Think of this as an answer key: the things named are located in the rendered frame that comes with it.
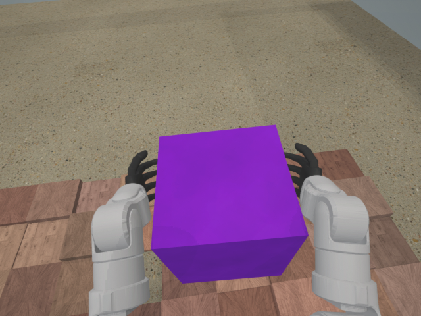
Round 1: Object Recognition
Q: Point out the carton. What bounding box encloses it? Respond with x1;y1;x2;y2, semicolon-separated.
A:
151;125;308;284

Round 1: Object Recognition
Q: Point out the robot right hand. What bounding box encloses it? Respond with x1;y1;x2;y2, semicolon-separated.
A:
284;143;322;199

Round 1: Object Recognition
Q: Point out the robot left forearm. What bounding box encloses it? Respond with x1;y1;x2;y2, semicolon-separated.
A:
89;183;151;316

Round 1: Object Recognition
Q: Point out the robot left hand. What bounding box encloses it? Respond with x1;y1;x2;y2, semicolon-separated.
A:
125;150;158;202

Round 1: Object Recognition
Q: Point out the robot right forearm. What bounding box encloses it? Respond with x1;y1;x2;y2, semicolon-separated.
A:
300;175;381;316

